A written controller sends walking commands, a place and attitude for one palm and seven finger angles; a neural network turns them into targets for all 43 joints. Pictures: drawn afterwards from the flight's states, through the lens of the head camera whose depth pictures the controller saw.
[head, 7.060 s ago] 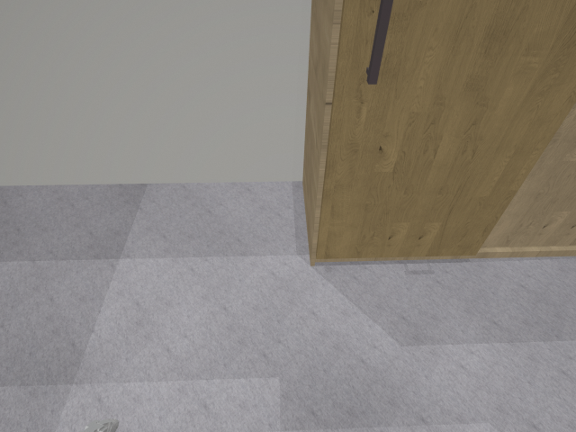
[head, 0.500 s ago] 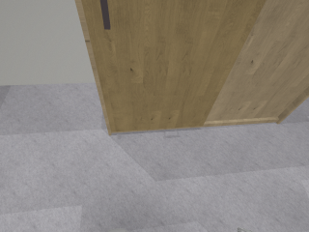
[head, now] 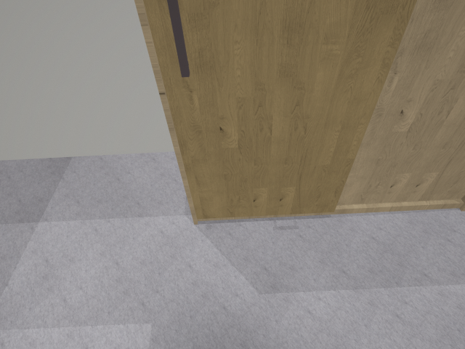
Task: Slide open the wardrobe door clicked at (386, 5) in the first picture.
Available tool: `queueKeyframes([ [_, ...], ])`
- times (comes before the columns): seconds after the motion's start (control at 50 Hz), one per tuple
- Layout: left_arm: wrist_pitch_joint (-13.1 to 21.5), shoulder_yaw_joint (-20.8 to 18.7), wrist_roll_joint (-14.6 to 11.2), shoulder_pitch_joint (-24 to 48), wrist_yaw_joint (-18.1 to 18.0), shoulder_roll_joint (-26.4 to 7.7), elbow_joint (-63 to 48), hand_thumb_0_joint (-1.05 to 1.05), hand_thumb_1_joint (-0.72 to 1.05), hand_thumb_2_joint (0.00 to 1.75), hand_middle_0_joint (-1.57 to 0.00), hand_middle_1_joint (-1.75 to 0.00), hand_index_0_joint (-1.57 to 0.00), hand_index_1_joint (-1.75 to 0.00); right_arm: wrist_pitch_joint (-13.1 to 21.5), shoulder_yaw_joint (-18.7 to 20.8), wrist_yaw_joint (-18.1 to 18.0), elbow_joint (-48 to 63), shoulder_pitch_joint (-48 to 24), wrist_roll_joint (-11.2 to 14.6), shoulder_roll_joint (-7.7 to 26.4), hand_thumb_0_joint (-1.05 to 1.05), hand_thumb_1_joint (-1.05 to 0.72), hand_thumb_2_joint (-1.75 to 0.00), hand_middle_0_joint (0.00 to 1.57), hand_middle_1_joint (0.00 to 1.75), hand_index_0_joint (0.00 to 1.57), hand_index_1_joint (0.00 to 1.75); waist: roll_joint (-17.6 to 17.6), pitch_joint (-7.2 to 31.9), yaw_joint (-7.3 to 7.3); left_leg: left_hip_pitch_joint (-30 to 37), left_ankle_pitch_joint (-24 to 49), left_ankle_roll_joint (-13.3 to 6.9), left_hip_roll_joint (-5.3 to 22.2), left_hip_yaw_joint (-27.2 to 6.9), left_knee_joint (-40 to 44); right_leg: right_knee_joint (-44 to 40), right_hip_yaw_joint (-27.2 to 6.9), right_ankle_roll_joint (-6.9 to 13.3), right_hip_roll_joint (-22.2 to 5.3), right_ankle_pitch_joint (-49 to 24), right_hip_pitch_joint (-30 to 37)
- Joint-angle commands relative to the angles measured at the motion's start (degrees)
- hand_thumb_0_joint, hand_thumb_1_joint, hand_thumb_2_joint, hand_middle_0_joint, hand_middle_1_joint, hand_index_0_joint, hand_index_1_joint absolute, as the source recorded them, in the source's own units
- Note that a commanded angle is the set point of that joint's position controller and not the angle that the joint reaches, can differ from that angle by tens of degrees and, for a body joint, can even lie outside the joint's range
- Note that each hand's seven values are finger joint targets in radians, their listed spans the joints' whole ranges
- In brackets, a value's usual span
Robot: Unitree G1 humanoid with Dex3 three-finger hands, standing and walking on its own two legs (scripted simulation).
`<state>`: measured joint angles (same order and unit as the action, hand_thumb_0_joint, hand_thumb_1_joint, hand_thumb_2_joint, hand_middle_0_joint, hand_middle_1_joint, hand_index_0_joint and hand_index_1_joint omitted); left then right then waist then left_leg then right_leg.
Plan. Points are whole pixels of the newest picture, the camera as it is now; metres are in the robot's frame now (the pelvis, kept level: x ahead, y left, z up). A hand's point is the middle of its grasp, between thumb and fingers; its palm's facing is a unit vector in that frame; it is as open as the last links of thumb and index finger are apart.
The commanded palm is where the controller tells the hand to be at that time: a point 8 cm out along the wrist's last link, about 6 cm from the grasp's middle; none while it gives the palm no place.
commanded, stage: take the last steps up to it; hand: left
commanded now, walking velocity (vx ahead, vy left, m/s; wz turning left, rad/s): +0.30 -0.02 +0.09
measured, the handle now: (176, 15) +0.80 +0.17 +0.23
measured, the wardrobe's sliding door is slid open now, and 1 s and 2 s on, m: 0.00 0.00 0.00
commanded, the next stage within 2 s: come to a stop and stand still in 0.90 s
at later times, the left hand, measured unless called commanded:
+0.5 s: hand out of the picture -0.04 +0.18 -0.17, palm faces +0.17 -0.98 -0.10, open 7.4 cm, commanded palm none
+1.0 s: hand (171, 241) +0.40 +0.19 -0.17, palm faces -0.04 -0.97 -0.23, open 7.3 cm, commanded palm none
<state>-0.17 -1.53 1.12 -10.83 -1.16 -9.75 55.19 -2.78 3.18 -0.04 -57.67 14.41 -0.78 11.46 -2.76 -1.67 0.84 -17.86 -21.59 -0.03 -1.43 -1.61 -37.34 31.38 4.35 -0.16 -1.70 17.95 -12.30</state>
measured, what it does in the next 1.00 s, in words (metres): walks ahead: left foot, then right foot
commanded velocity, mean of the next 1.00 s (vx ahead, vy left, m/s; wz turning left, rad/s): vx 0.24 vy -0.05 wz -0.02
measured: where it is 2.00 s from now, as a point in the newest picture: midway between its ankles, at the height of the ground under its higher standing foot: outside the picture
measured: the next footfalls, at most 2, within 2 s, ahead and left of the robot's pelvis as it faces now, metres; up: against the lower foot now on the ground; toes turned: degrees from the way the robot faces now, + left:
left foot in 0.44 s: +0.15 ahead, +0.16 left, +0.00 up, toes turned +11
right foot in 0.96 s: +0.41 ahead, -0.09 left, +0.00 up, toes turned -8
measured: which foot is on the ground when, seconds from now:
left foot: up 0.00-0.42, down 0.44-0.96, up 0.98-1.00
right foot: down 0.00-0.46, up 0.48-0.94, down 0.96-1.00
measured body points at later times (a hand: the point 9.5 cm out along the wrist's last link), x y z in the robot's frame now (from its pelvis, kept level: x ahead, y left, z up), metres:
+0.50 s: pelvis +0.09 +0.05 +0.00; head +0.11 +0.07 +0.44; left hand -0.05 +0.23 -0.16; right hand +0.19 -0.17 -0.14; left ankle +0.11 +0.15 -0.73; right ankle +0.00 -0.09 -0.71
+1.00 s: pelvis +0.27 +0.01 -0.02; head +0.30 -0.01 +0.43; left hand +0.40 +0.24 -0.15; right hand +0.16 -0.19 -0.18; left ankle +0.12 +0.15 -0.70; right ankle +0.38 -0.08 -0.73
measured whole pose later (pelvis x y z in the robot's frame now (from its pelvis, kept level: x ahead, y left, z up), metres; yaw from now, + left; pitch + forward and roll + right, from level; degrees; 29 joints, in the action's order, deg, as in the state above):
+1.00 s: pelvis +0.27 +0.01 -0.02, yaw -1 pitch -2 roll +1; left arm 3.4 -2.9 1.2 -5.3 0.5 -10.2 57.1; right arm 0.9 2.4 -0.6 -66.6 26.1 -0.6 6.7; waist -1.5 -5.5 3.0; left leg -4.4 -29.8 1.4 6.2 7.1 -45.8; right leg 37.0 7.6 3.5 -2.4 9.6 -25.2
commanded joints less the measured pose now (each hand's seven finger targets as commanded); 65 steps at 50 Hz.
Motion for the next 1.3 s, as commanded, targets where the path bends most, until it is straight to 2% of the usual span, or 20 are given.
queueKeyframes([
  [0.0,1.4,-3.2,0.2,-6.8,-0.7,-11.4,-1.1,0.0,0.9,0.9,-0.2,-0.3,-0.2,-0.3,1.0,1.9,0.7,5.3,-4.5,-1.2,6.1,0.0,-0.9,-0.9,0.2,0.3,0.2,0.3,15.6,-7.3,-3.0,-18.7,-3.3,-0.1,3.3,-2.3,-22.5,-28.2,-26.0,6.5,-20.7,26.0,-1.2],
  [0.08,3.1,-1.8,0.0,-7.6,-0.2,-6.6,0.3,0.0,0.9,0.9,-0.2,-0.3,-0.2,-0.3,1.4,1.8,1.3,1.0,1.9,-1.3,2.9,0.0,-0.9,-0.9,0.2,0.3,0.2,0.3,9.7,-5.5,-0.44,-15.5,7.8,1.5,4.7,1.7,-25.2,-24.2,-10.1,3.6,-13.3,9.3,0.4],
  [0.3,4.1,-1.8,0.8,-18.6,-0.1,-6.1,7.7,0.0,0.9,0.9,-0.2,-0.3,-0.2,-0.3,3.6,0.7,1.6,2.9,-7.6,-0.6,0.5,0.0,-0.9,-0.9,0.2,0.3,0.2,0.3,11.3,-6.5,-4.32,-13.9,4.5,1.4,7.2,6.3,-5.4,-22.5,-9.9,8.3,-15.6,0.2,6.6],
  [0.38,3.5,-2.1,0.3,-16.5,0.0,-6.1,8.7,0.0,0.9,0.9,-0.2,-0.3,-0.2,-0.3,5.3,0.4,1.0,0.2,-0.6,-0.4,0.2,0.0,-0.9,-0.9,0.2,0.3,0.2,0.3,8.7,-2.9,-0.61,4.8,8.3,0.5,4.1,10.2,8.4,-13.6,-5.4,6.3,-12.3,-3.5,0.5],
  [0.4,3.3,-1.9,0.0,-16.6,0.2,-4.8,8.9,0.0,0.9,0.9,-0.2,-0.3,-0.2,-0.3,6.0,0.7,0.4,-1.8,5.0,-0.4,2.1,0.0,-0.9,-0.9,0.2,0.3,0.2,0.3,4.2,0.2,1.54,14.6,9.0,0.2,4.2,9.4,12.4,-5.3,-2.9,4.8,-9.4,-6.5,-3.1],
  [0.44,3.2,-0.7,-0.3,-16.3,0.7,-0.1,6.6,0.0,0.9,0.9,-0.2,-0.3,-0.2,-0.3,6.4,3.0,-0.8,-5.1,18.3,-0.8,12.1,0.0,-0.9,-0.9,0.2,0.3,0.2,0.3,-17.7,6.7,5.74,30.1,5.5,-6.9,26.5,-19.9,22.4,23.8,3.8,0.0,-0.1,14.8,-22.3],
  [0.46,2.8,-1.2,0.1,-12.7,0.5,-1.7,5.3,0.0,0.9,0.9,-0.2,-0.3,-0.2,-0.3,5.5,2.8,-1.2,-5.1,17.8,-0.8,12.2,0.0,-0.9,-0.9,0.2,0.3,0.2,0.3,-11.2,3.3,5.71,25.8,1.5,-9.2,29.0,-20.9,24.8,30.6,-0.7,1.0,-1.9,15.2,-24.6],
  [0.52,2.3,-1.7,0.5,-9.0,1.5,-1.8,6.6,0.0,0.9,0.9,-0.2,-0.3,-0.2,-0.3,6.3,0.5,-1.6,-3.3,8.0,-0.5,4.2,0.0,-0.9,-0.9,0.2,0.3,0.2,0.3,-3.1,-5.6,2.08,11.1,6.7,-7.5,23.2,-10.4,27.4,35.4,-2.9,0.6,-6.5,3.0,-23.4],
  [0.6,1.1,-2.0,0.8,-10.9,1.9,0.6,6.7,0.0,0.9,0.9,-0.2,-0.3,-0.2,-0.3,7.6,0.1,-1.9,-3.0,8.1,-0.5,2.1,0.0,-0.9,-0.9,0.2,0.3,0.2,0.3,-3.1,-4.3,-0.6,11.1,21.6,-6.6,18.6,0.5,27.0,33.8,-1.7,-0.9,-5.8,-4.4,-22.1],
  [0.7,0.3,-2.5,0.6,-4.1,2.5,-1.3,3.1,0.0,0.9,0.9,-0.2,-0.3,-0.2,-0.3,7.6,0.0,-2.0,-3.5,9.5,-0.4,2.7,0.0,-0.9,-0.9,0.2,0.3,0.2,0.3,-4.6,-6.4,-0.93,14.5,28.5,-8.1,18.2,3.3,27.0,28.2,-1.8,-1.3,-6.1,-8.9,-27.8],
  [0.82,0.9,-1.8,0.0,6.1,2.4,-1.9,-0.9,0.0,0.9,0.9,-0.2,-0.3,-0.2,-0.3,6.7,0.7,-1.9,-5.0,12.2,-1.2,4.1,0.0,-0.9,-0.9,0.2,0.3,0.2,0.3,-4.9,-8.3,1.58,15.3,36.3,-7.2,19.1,5.2,22.5,8.1,1.6,0.3,-4.2,-6.7,-19.8],
  [0.88,1.7,-2.1,0.0,-0.4,2.2,-3.0,0.9,0.0,0.9,0.9,-0.2,-0.3,-0.2,-0.3,6.1,1.0,-1.9,-5.3,11.5,-0.9,5.5,0.0,-0.9,-0.9,0.2,0.3,0.2,0.3,-3.4,-3.6,-1.52,14.7,45.0,-5.8,18.0,7.0,13.1,2.7,4.1,1.9,-0.4,-8.3,-7.0],
  [0.9,2.3,-2.6,0.2,-7.4,2.0,-4.4,3.3,0.0,0.9,0.9,-0.2,-0.3,-0.2,-0.3,6.1,1.0,-1.7,-5.2,10.6,-0.6,5.8,0.0,-0.9,-0.9,0.2,0.3,0.2,0.3,-1.9,0.3,-4.64,13.0,43.5,-4.3,16.3,8.6,5.8,-0.6,4.8,2.1,0.6,-12.1,2.2],
  [0.92,3.1,-3.4,0.5,-13.7,1.5,-8.2,5.3,0.0,0.9,0.9,-0.2,-0.3,-0.2,-0.3,6.1,0.8,-1.2,-5.2,11.3,-0.2,4.2,0.0,-0.9,-0.9,0.2,0.3,0.2,0.3,5.1,4.8,-7.28,4.3,33.4,-2.2,13.1,9.9,-6.2,-2.1,-0.3,3.8,-3.6,-17.3,14.7],
  [0.94,3.7,-4.9,0.7,-19.1,0.9,-13.6,6.5,0.0,0.9,0.9,-0.2,-0.3,-0.2,-0.3,6.2,0.1,-0.9,-4.1,14.5,0.5,0.2,0.0,-0.9,-0.9,0.2,0.3,0.2,0.3,18.6,12.7,-7.97,-7.8,-3.2,0.3,3.8,12.0,-25.2,-5.8,-22.0,10.3,-19.8,-29.2,26.0],
  [0.96,3.5,-4.7,-0.7,-18.9,0.7,-15.6,6.5,0.0,0.9,0.9,-0.2,-0.3,-0.2,-0.3,5.4,0.1,-1.3,-2.9,12.9,0.9,1.4,0.0,-0.9,-0.9,0.2,0.3,0.2,0.3,17.0,14.2,-7.1,-8.5,-14.8,-0.5,3.4,4.4,-34.9,-11.4,-26.6,13.9,-24.2,-29.6,21.4],
  [0.98,3.2,-4.3,-0.6,-13.0,0.4,-13.1,5.3,0.0,0.9,0.9,-0.2,-0.3,-0.2,-0.3,5.1,0.2,-1.3,-3.4,11.6,0.8,0.6,0.0,-0.9,-0.9,0.2,0.3,0.2,0.3,12.0,9.4,-5.42,-10.3,-11.3,-0.7,5.6,2.5,-38.0,-13.7,-23.2,14.4,-22.7,-20.9,15.8],
  [1.02,3.1,-2.7,-0.6,-3.9,-0.3,-8.6,2.5,0.0,0.9,0.9,-0.2,-0.3,-0.2,-0.3,4.4,0.0,-1.4,-4.2,9.6,0.3,-0.3,0.0,-0.9,-0.9,0.2,0.3,0.2,0.3,5.1,3.8,-2.32,-7.7,-4.5,0.2,7.9,1.2,-35.3,-14.2,-16.1,11.4,-19.6,-28.4,3.6],
  [1.08,2.6,-1.3,0.0,1.8,-0.9,-5.9,1.4,0.0,0.9,0.9,-0.2,-0.3,-0.2,-0.3,1.7,-0.9,-1.7,-6.0,12.9,0.5,-3.2,0.0,-0.9,-0.9,0.2,0.3,0.2,0.3,5.5,2.3,1.85,1.2,-2.1,1.5,7.2,1.4,-22.8,-13.8,-5.6,8.5,-15.6,-36.5,-8.8],
  [1.28,0.2,-3.7,0.7,-1.8,-1.7,-9.6,-0.1,0.0,0.9,0.9,-0.2,-0.3,-0.2,-0.3,-0.4,1.0,-0.9,1.1,1.1,-0.1,1.0,0.0,-0.9,-0.9,0.2,0.3,0.2,0.3,10.3,4.3,-2.15,-5.7,-3.8,3.1,3.7,1.0,-17.8,-12.0,-10.8,12.1,-18.7,-32.4,-1.0],
])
